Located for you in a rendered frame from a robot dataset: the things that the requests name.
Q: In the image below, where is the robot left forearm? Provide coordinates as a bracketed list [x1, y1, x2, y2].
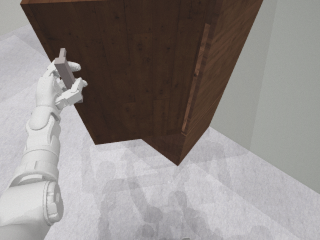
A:
[0, 106, 61, 205]

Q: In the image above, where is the cupboard door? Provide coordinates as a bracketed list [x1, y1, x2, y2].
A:
[20, 0, 211, 145]

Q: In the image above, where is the robot left hand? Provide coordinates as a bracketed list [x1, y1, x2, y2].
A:
[35, 60, 88, 115]

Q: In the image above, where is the left robot upper arm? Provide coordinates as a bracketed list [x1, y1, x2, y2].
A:
[0, 180, 64, 240]

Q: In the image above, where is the handle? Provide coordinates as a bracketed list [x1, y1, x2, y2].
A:
[54, 48, 83, 104]

